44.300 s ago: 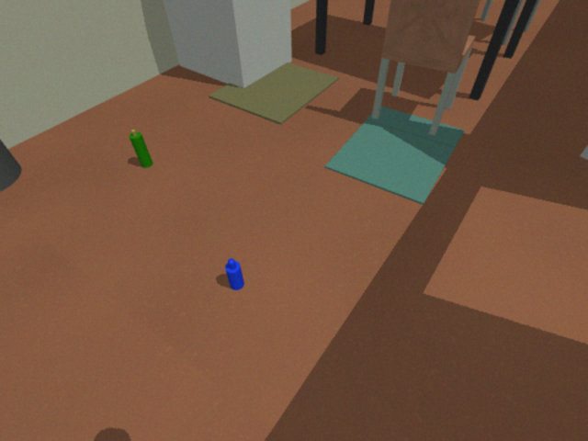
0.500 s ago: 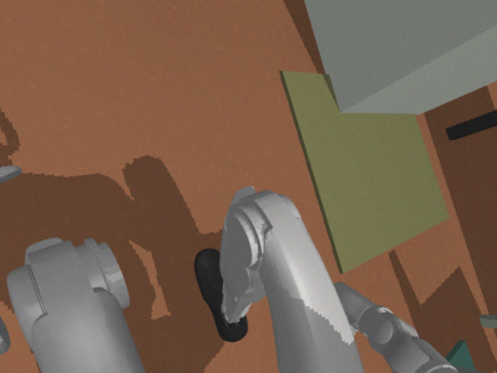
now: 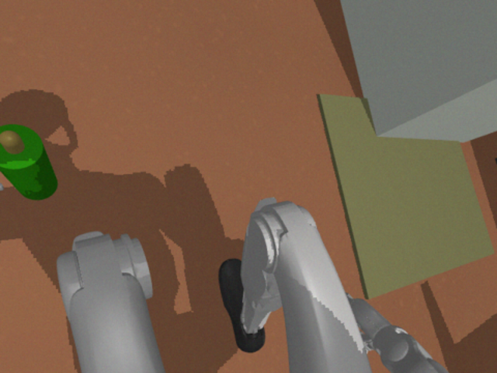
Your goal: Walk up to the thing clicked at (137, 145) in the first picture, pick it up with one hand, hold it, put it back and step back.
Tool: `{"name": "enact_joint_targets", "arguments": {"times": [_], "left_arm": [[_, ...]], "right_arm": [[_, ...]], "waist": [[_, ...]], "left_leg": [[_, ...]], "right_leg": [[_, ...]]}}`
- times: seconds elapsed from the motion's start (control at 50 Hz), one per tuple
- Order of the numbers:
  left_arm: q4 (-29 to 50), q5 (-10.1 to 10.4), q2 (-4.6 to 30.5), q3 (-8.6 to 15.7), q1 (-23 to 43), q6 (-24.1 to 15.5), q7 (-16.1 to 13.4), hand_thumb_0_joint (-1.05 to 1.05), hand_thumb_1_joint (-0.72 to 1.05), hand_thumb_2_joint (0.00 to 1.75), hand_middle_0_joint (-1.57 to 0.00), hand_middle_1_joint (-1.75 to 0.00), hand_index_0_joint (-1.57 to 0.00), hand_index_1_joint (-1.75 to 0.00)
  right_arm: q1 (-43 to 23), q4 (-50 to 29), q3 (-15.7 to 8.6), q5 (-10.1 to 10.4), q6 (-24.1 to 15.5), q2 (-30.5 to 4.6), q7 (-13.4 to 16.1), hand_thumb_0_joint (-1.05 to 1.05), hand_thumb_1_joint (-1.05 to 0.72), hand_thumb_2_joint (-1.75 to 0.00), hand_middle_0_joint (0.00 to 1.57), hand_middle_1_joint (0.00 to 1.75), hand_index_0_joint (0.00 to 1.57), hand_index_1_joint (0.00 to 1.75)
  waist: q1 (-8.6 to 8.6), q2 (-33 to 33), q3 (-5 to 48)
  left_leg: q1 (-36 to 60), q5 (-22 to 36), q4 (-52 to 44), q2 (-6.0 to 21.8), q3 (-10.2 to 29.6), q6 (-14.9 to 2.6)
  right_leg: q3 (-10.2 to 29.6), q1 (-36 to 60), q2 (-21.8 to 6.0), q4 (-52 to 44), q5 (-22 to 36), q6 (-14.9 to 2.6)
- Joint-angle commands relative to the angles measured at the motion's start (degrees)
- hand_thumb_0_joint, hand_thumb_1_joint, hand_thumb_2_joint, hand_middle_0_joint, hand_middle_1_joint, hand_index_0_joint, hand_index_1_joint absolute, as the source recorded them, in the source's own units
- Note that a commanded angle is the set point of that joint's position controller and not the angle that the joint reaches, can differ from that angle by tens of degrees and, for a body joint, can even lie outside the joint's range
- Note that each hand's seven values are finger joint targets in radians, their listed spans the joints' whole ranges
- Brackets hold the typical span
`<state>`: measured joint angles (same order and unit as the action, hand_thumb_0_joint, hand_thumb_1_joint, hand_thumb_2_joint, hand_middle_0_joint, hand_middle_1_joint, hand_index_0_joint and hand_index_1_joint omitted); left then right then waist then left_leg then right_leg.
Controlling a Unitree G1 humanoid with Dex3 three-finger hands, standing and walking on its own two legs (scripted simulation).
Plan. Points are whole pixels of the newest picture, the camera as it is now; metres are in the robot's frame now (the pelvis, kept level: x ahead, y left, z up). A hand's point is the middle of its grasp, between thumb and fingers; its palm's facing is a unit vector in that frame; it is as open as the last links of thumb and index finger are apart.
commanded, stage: rise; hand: left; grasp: from the side
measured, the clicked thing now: (26, 164) +0.45 +0.27 -0.20
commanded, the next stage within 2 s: home in 0.02 s
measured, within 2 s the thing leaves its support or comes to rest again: neither
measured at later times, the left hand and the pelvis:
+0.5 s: hand out of the picture +0.32 +0.35 +0.04, palm faces +0.23 -0.86 -0.46, open 17.4 cm; pelvis +0.01 -0.01 +0.12, yaw +7 degrees
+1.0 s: hand out of the picture +0.27 +0.25 +0.24, palm faces +0.28 -0.89 -0.36, open 17.3 cm; pelvis +0.08 -0.02 +0.34, yaw +12 degrees
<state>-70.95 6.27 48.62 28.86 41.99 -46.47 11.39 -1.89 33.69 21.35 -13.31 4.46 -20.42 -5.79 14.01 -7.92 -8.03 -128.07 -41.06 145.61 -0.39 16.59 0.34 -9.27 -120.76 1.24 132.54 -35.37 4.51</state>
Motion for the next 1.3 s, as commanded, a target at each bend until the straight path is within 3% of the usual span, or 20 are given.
{"name": "enact_joint_targets", "arguments": {"times": [0.0, 0.02, 0.04, 0.06, 0.08, 0.1, 0.12, 0.2, 0.24, 0.28, 0.32, 0.36, 0.42, 0.46, 0.54, 0.62, 0.74, 0.94, 1.14, 1.28], "left_arm": [[8.15, -8.54, 21.81, 5.52, 8.80, 3.14, -1.09, 0.00, -0.52, 0.07, -0.07, -0.05, -0.06, -0.06], [11.61, -8.04, 17.20, 3.30, 14.20, 5.30, -1.75, 0.00, -0.53, 0.08, -0.07, -0.05, -0.06, -0.06], [11.40, -7.70, 13.06, 2.15, 12.08, 7.08, -2.00, 0.00, -0.55, 0.09, -0.07, -0.06, -0.06, -0.07], [15.92, -8.21, 15.33, 3.21, 15.38, 7.92, -2.66, 0.00, -0.56, 0.10, -0.07, -0.06, -0.05, -0.07], [18.22, -8.66, 16.45, 4.90, 13.11, 9.63, -3.22, 0.00, -0.60, 0.11, -0.08, -0.07, -0.06, -0.09], [20.48, -9.36, 16.47, 4.06, 13.53, 11.56, -3.80, 0.00, -0.61, 0.11, -0.09, -0.07, -0.07, -0.09], [23.58, -10.08, 19.05, 5.42, 14.24, 13.25, -4.50, 0.00, -0.53, 0.14, -0.07, -0.08, -0.07, -0.08], [30.15, -11.07, 13.57, 3.78, 6.87, 20.38, -6.32, 0.00, -0.52, 0.07, -0.06, -0.06, -0.05, -0.06], [29.22, -10.93, 4.79, -1.12, 0.78, 24.24, -6.61, 0.00, -0.54, 0.06, -0.05, -0.06, -0.05, -0.06], [29.06, -10.70, 0.33, -3.35, -5.12, 28.11, -7.47, 0.00, -0.57, 0.05, -0.05, -0.05, -0.05, -0.05], [35.89, -10.47, -2.35, -6.38, -6.77, 31.00, -8.09, 0.00, -0.59, 0.03, -0.05, -0.05, -0.05, -0.05], [39.71, -10.02, -4.29, -7.41, -11.84, 33.89, -8.99, 0.00, -0.58, 0.04, -0.05, -0.05, -0.05, -0.05], [50.73, -9.67, -1.70, -6.26, -15.95, 36.89, -11.00, 0.00, -0.52, 0.07, -0.06, -0.06, -0.06, -0.06], [53.96, -9.54, -2.91, -6.75, -20.33, 39.29, -12.45, 0.00, -0.51, 0.08, -0.06, -0.06, -0.06, -0.06], [60.01, -9.50, -2.67, -6.16, -22.33, 42.07, -15.26, 0.00, -0.51, 0.08, -0.06, -0.06, -0.06, -0.07], [57.10, -9.07, -10.48, -10.57, -29.98, 44.56, -17.21, 0.00, -0.53, 0.07, -0.06, -0.06, -0.05, -0.06], [57.09, -7.97, -18.33, -16.18, -39.23, 48.49, -19.01, 0.00, -0.54, 0.06, -0.05, -0.05, -0.05, -0.06], [64.74, -6.66, -23.26, -19.72, -49.35, 55.15, -21.56, 0.00, -0.56, 0.05, -0.05, -0.05, -0.05, -0.05], [78.71, -5.40, -29.65, -25.88, -64.09, 60.67, -22.43, 0.00, -0.56, 0.05, -0.05, -0.05, -0.05, -0.06], [83.63, -5.38, -31.16, -27.05, -68.29, 61.19, -21.40, 0.00, -0.59, 0.03, -0.05, -0.05, -0.05, -0.05]], "right_arm": [[9.27, 0.05, -11.93, 3.04, 1.72, -17.37, 1.49, 0.00, -0.86, -0.92, 0.20, 0.30, 0.20, 0.30], [9.02, -1.51, -11.42, 3.62, 2.41, -16.03, 1.27, 0.00, -0.93, -0.92, 0.20, 0.30, 0.20, 0.30], [9.21, -2.24, -13.04, 4.55, 2.67, -16.39, 1.29, 0.00, -0.94, -0.92, 0.20, 0.30, 0.20, 0.30], [10.34, -1.85, -13.38, 4.99, 3.33, -15.94, 1.19, 0.00, -0.93, -0.92, 0.20, 0.30, 0.20, 0.30], [10.54, -2.30, -14.42, 5.57, 3.86, -15.40, 1.39, 0.00, -0.96, -0.93, 0.20, 0.30, 0.20, 0.30], [10.44, -2.28, -14.47, 6.29, 4.00, -13.95, 1.51, 0.00, -0.98, -0.93, 0.20, 0.30, 0.20, 0.30], [11.53, -2.08, -15.75, 7.02, 4.33, -14.29, 1.79, 0.00, -0.90, -0.90, 0.20, 0.30, 0.20, 0.30], [13.56, -2.24, -19.36, 9.33, 5.57, -11.88, 2.15, 0.00, -0.90, -0.90, 0.20, 0.30, 0.20, 0.30], [13.75, -2.71, -21.09, 10.75, 5.65, -10.68, 2.56, 0.00, -0.90, -0.90, 0.20, 0.30, 0.20, 0.30], [14.00, -3.69, -22.64, 12.02, 5.49, -9.94, 3.06, 0.00, -0.89, -0.90, 0.20, 0.30, 0.20, 0.30], [13.94, -4.76, -23.81, 12.78, 5.22, -9.61, 3.45, 0.00, -0.89, -0.90, 0.20, 0.30, 0.20, 0.30], [14.26, -5.95, -24.87, 13.77, 5.12, -9.27, 3.92, 0.00, -0.89, -0.90, 0.20, 0.30, 0.20, 0.30], [13.63, -7.74, -25.67, 14.99, 4.42, -8.39, 5.32, 0.00, -0.89, -0.90, 0.20, 0.30, 0.20, 0.30], [12.70, -9.56, -25.42, 15.80, 3.77, -7.23, 6.30, 0.00, -0.89, -0.90, 0.20, 0.30, 0.20, 0.30], [12.14, -10.22, -25.14, 16.37, 2.11, -5.30, 8.84, 0.00, -0.89, -0.90, 0.20, 0.30, 0.20, 0.30], [12.38, -9.64, -24.50, 16.17, -0.16, -2.94, 10.79, 0.00, -0.89, -0.90, 0.20, 0.30, 0.20, 0.30], [14.63, -9.45, -24.30, 15.88, -3.40, -1.34, 12.27, 0.00, -0.89, -0.90, 0.20, 0.30, 0.20, 0.30], [16.13, -10.92, -23.87, 15.98, -6.67, 0.20, 14.31, 0.00, -0.89, -0.90, 0.20, 0.30, 0.20, 0.30], [15.43, -14.25, -23.12, 15.57, -9.00, 1.74, 16.67, 0.00, -0.90, -0.90, 0.20, 0.30, 0.20, 0.30], [14.43, -15.82, -22.97, 15.04, -11.07, 1.84, 16.95, 0.00, -0.90, -0.90, 0.20, 0.30, 0.20, 0.30]], "waist": [[-3.59, 32.00, 42.56], [-1.34, 34.25, 43.02], [-1.84, 34.16, 45.06], [-1.98, 35.65, 45.86], [-4.02, 36.86, 48.29], [-4.66, 37.95, 48.17], [-5.72, 38.70, 47.76], [-7.12, 35.68, 49.29], [-5.85, 29.84, 46.25], [-6.02, 22.97, 45.46], [-6.43, 20.37, 47.02], [-7.63, 17.69, 49.25], [-9.97, 17.23, 51.25], [-10.55, 16.77, 50.68], [-11.58, 19.20, 49.03], [-10.79, 17.58, 44.58], [-10.46, 13.76, 42.09], [-11.72, 11.73, 37.41], [-11.95, 11.46, 26.47], [-12.01, 9.15, 18.73]], "left_leg": [[30.91, 11.22, -23.39, 2.37, -6.56, 0.79], [33.01, 12.51, -24.66, 3.05, -5.79, 1.39], [35.07, 12.31, -26.15, 3.07, -5.74, 1.57], [34.62, 11.42, -26.96, 2.93, -6.17, 1.56], [36.29, 11.70, -27.64, 2.61, -7.39, 1.55], [36.30, 11.06, -28.53, 2.61, -8.24, 1.43], [35.83, 9.24, -30.01, 2.57, -8.57, 1.19], [35.67, 10.66, -32.82, 1.97, -10.40, 0.60], [33.85, 6.71, -35.50, 1.81, -9.96, -0.20], [32.40, 4.14, -37.32, 1.43, -10.22, -1.05], [34.43, 3.34, -39.63, 1.33, -10.46, -1.37], [38.11, 3.16, -42.64, 1.28, -10.37, -1.58], [43.05, -0.24, -48.47, 1.64, -10.14, -1.74], [45.20, -2.84, -52.72, 1.67, -9.87, -1.86], [53.25, -0.58, -59.09, 1.88, -10.14, -1.29], [58.34, 6.83, -62.66, 1.67, -12.02, -1.19], [66.34, 17.94, -68.24, 1.33, -15.03, -1.46], [81.75, 29.27, -81.27, 1.32, -15.86, -0.85], [91.85, 28.24, -93.23, 1.02, -16.30, -0.55], [93.04, 23.56, -98.09, 1.12, -15.99, -0.52]], "right_leg": [[-4.21, 15.46, 1.05, -9.43, 9.33, -5.95], [-4.34, 13.16, 1.03, -8.64, 9.73, -6.16], [-4.09, 11.76, 0.72, -8.96, 9.45, -6.39], [-3.83, 12.07, 0.77, -9.31, 8.90, -6.49], [-2.73, 12.86, 0.58, -10.21, 8.90, -6.50], [-2.03, 12.37, 0.64, -10.78, 8.04, -6.64], [-1.62, 11.67, 0.54, -11.19, 6.83, -6.74], [0.42, 12.19, 0.56, -14.09, 7.23, -7.07], [0.88, 11.45, 0.24, -17.23, 4.60, -7.00], [1.58, 13.41, 0.16, -21.33, 2.57, -6.72], [2.26, 16.16, 0.10, -24.94, 1.80, -6.58], [2.90, 19.93, -0.13, -28.42, 1.75, -6.39], [3.97, 25.78, -0.33, -33.08, -0.48, -6.11], [4.84, 30.11, -0.55, -36.42, -2.22, -5.86], [6.39, 35.14, -0.81, -41.90, -0.85, -5.96], [7.09, 41.84, -0.90, -48.06, 4.26, -6.14], [8.08, 58.60, -1.20, -59.06, 14.31, -5.76], [8.17, 78.72, -1.37, -72.58, 25.66, -4.97], [5.92, 86.84, -0.53, -83.29, 23.88, -4.79], [4.76, 87.18, -0.05, -86.92, 18.61, -4.59]]}}
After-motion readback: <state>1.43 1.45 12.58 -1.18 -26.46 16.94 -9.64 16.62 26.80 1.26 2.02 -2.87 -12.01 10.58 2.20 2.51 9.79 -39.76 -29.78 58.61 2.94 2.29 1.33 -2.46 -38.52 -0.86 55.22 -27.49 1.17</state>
